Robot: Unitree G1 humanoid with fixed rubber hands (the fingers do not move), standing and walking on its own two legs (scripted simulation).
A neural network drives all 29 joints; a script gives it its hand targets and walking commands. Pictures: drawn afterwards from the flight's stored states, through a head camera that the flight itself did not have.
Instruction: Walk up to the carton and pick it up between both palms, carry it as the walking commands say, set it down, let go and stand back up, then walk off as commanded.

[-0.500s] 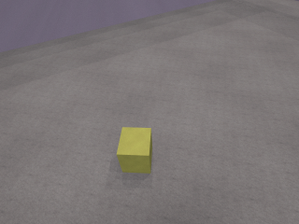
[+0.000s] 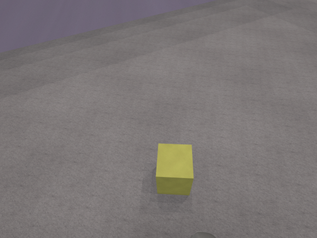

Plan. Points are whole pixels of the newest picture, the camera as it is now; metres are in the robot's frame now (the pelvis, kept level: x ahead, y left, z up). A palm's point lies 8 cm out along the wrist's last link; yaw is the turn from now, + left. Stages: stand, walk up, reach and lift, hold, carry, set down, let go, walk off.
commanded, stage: walk up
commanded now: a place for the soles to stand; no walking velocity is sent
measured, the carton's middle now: (174, 169) +0.60 -0.07 -0.62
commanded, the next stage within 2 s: none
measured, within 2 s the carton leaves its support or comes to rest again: neither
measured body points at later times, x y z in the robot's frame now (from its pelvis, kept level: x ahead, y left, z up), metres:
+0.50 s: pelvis +0.05 +0.08 +0.00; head +0.08 +0.10 +0.45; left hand +0.17 +0.40 -0.12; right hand +0.12 -0.26 -0.08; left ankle +0.08 +0.18 -0.71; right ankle +0.07 -0.07 -0.71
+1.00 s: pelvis +0.05 +0.05 +0.03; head +0.06 +0.04 +0.48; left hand +0.17 +0.35 -0.09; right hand +0.09 -0.29 -0.09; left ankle +0.08 +0.18 -0.71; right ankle +0.07 -0.07 -0.71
